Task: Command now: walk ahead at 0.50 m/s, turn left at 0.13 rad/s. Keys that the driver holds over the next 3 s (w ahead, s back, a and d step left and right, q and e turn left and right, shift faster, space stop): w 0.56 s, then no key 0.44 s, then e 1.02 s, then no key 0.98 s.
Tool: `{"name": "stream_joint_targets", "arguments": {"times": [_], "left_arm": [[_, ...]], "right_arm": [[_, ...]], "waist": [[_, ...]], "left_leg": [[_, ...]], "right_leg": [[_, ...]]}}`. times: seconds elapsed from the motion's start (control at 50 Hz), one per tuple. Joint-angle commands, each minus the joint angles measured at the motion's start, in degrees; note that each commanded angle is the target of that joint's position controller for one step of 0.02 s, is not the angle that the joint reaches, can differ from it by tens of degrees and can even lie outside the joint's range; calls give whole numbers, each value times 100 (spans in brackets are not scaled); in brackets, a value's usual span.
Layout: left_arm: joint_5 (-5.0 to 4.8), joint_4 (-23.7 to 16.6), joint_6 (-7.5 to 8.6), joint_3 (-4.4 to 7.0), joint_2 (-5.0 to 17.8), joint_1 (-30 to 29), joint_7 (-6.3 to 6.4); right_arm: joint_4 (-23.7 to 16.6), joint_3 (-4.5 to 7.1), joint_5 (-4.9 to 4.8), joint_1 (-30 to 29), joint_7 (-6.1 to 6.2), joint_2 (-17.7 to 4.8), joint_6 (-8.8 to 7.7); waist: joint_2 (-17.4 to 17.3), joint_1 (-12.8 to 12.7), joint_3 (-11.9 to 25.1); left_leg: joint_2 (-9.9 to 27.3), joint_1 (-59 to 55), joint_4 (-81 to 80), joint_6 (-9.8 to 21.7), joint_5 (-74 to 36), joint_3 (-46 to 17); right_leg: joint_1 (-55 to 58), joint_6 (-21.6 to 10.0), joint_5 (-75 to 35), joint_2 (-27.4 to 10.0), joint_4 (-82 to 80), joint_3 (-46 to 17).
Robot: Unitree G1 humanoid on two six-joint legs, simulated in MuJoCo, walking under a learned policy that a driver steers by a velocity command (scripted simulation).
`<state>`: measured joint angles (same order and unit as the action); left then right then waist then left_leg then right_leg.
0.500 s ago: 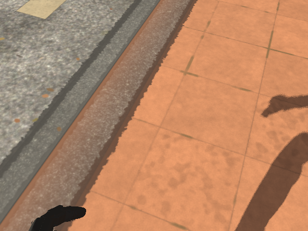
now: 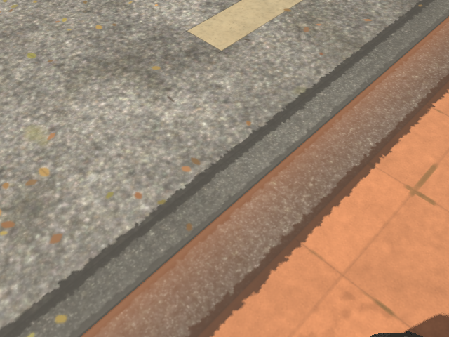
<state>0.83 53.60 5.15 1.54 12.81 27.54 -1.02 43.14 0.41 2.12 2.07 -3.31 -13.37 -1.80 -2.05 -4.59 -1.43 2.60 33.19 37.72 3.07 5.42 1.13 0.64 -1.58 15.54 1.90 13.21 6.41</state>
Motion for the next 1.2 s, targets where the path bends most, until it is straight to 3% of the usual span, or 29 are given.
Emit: {"name": "stream_joint_targets", "arguments": {"times": [0.02, 0.06, 0.08, 0.1, 0.12, 0.14, 0.16, 0.18, 0.22, 0.28, 0.38, 0.52, 0.58, 0.62, 0.64, 0.66, 0.68, 0.7, 0.72, 0.76, 0.86, 0.92, 0.98, 1.04, 1.06, 1.08, 1.1, 1.14, 1.2], "left_arm": [[9, -152, 1, 201, 988, 85, 49], [-25, -59, -71, 191, 1002, 90, 72], [-43, -74, -80, 146, 892, 116, 80], [-118, -379, -56, 34, 554, 54, 59], [-116, -458, -74, 23, 359, 413, 62], [15, -441, -130, 182, 885, -105, 102], [-5, -537, -97, 171, 773, -398, 59], [-19, -507, -97, 151, 649, -480, 33], [95, -366, -233, 135, 499, -302, -22], [138, -430, -337, 159, 419, -582, -103], [105, -779, -352, 132, 371, -1771, -117], [72, -1148, -294, 55, 385, -2912, -94], [82, -1104, -216, 83, 426, -2650, -46], [147, -570, -78, 171, 536, -1178, 61], [273, -320, 5, 264, 875, -289, 131], [327, -278, -13, 428, 1546, 107, 135], [-55, -252, -92, 422, 1368, 46, 86], [-104, -323, -85, 326, 1096, -653, 83], [-71, -358, -66, 209, 658, -1079, 84], [-75, -253, -56, 74, 274, -1318, 144], [27, -34, 22, 15, 468, -1305, 141], [41, 109, -58, -8, 503, -1114, 144], [50, 214, -198, -15, 500, -997, 171], [1, 264, -321, -45, 421, -1027, 212], [3, 230, -331, -41, 395, -966, 211], [-51, 182, -342, -33, 222, -644, 186], [-82, 188, -397, -49, 117, -701, 199], [-29, 77, -477, 43, 308, -904, 211], [57, 11, -550, 107, 234, -800, 196]], "right_arm": [[-429, 65, -3, -373, 60, -412, -108], [-138, 134, 55, 443, 133, -499, -188], [190, 233, 129, 1347, 197, -720, -252], [324, 374, 249, 2302, 286, -1232, -279], [384, 481, 95, 2458, 321, -1574, -203], [395, 435, -112, 2163, 310, -1260, -168], [364, 352, -135, 1726, 292, -960, -190], [343, 297, -123, 1436, 264, -718, -228], [409, 240, -140, 1267, 279, -484, -297], [635, 274, -191, 1585, 291, -580, -404], [947, 259, -180, 2120, 296, -554, -392], [1338, 257, -104, 2751, 370, -681, -363], [1434, 265, -69, 2606, 426, -740, -338], [1484, 260, -119, 2454, 443, -759, -308], [1377, 206, -210, 2487, 453, -636, -340], [1359, 69, -484, 3331, 440, 14, -325], [1494, 262, -312, 3197, 502, -603, -277], [1355, 272, -255, 2724, 506, -529, -263], [1298, 231, -182, 2358, 492, -383, -268], [1311, 246, -48, 2249, 427, -285, -114], [1464, 171, -59, 2256, 408, 58, 149], [1452, 134, -81, 1789, 466, -18, 229], [1488, 110, -89, 1485, 500, -90, 267], [1574, 74, -49, 1451, 569, -106, 188], [1590, 106, -20, 1593, 617, -315, 112], [1536, 178, -63, 1415, 657, -687, 68], [1574, 224, -178, 1337, 646, -660, 85], [1485, 279, -161, 1181, 669, -627, 97], [1345, 382, -150, 1037, 762, -672, 166]], "waist": [[760, 242, -251], [634, 638, 158], [424, 960, 725], [-369, 1289, 1526], [-1228, 1091, 1853], [-393, 1043, 1140], [-302, 822, 501], [-189, 634, 257], [-262, 344, 78], [-163, 265, -30], [-102, 478, -334], [-120, 763, -528], [-136, 535, -446], [-38, -59, 309], [182, -309, 960], [1552, -87, 1964], [886, -61, 2225], [691, 210, 1393], [499, 292, 728], [576, 568, 298], [643, 857, 490], [886, 664, 486], [820, 528, 296], [487, 617, -125], [269, 586, -99], [-308, 236, -149], [-739, 297, -131], [-759, 320, -150], [-668, 276, -20]], "left_leg": [[-163, -529, -459, 166, 370, 297], [-467, -1718, -1081, 373, 437, 418], [-342, -3019, -1150, 544, 427, 205], [1186, -4627, -1333, 955, 1141, -1591], [2271, -5224, -2034, 1518, 1080, -3781], [1943, -4682, -2095, 1395, 1077, -3331], [1669, -3954, -2246, 1251, 646, -2577], [1376, -3378, -2464, 1064, 252, -2053], [993, -2706, -2767, 856, -185, -1402], [877, -2607, -3022, 940, -727, -1038], [737, -2862, -3191, 914, -1028, -662], [944, -3733, -2912, 850, -1863, -488], [985, -3981, -2240, 699, -3390, -333], [618, -3732, -510, 418, -4465, -77], [347, -2654, 823, 265, -2829, 32], [-691, -808, 3250, -42, 1647, 389], [-828, -686, 3948, -31, 2609, -490], [-542, -486, 3904, -35, 2296, -678], [-333, -337, 3521, -51, 2043, -575], [-118, -771, 2816, -128, 1730, -479], [-196, -1671, 1402, -250, 1249, -195], [-174, -1901, 572, -243, 930, -68], [-129, -2113, 50, -221, 985, -41], [-58, -2706, -1361, -121, 468, -121], [357, -2945, -1590, -69, 94, -525], [820, -2823, -1611, 122, -325, -975], [958, -2245, -1854, 326, 16, -1092], [1095, -1966, -2070, 442, 407, -1115], [1345, -1847, -1832, 682, -88, -921]], "right_leg": [[-176, -768, -2930, -1619, -68, -807], [-102, -638, -4109, -1456, 1091, -553], [-621, -519, -3810, -1215, 2159, -350], [-2062, -312, -1823, -843, 3971, -45], [-3567, -205, 1570, -22, 5466, -148], [-4047, -269, 1235, -347, 5757, -716], [-4053, -299, 741, -538, 5583, -764], [-3773, -279, 429, -688, 5262, -763], [-3245, -150, 202, -793, 4941, -713], [-3380, -21, -207, -805, 4742, -605], [-3991, 125, -1160, -871, 3688, -490], [-3832, -124, -1340, -586, 2319, -274], [-3160, -379, -778, -310, 1908, -148], [-1362, -589, -1337, 57, 1281, -8], [220, -783, -2575, -746, 1461, -697], [2013, -1845, -4811, -2764, 1553, -3118], [1611, -2032, -5946, -2753, 1259, -3542], [870, -1863, -6004, -2517, 1140, -2616], [212, -1620, -5668, -2223, 863, -2088], [-710, -1208, -5085, -1702, 424, -1398], [-1448, -1104, -5281, -1385, 337, -660], [-1537, -1027, -4034, -1319, 261, -692], [-1759, -1035, -1929, -1398, 116, -1025], [-2213, -742, -596, -1218, 336, -1349], [-2319, -566, -577, -1084, 562, -1420], [-2406, -416, -234, -570, 860, -1077], [-2033, -314, 177, -190, 1252, -674], [-1915, -249, 189, -40, 1906, -547], [-1981, -316, 546, -77, 2697, -500]]}}
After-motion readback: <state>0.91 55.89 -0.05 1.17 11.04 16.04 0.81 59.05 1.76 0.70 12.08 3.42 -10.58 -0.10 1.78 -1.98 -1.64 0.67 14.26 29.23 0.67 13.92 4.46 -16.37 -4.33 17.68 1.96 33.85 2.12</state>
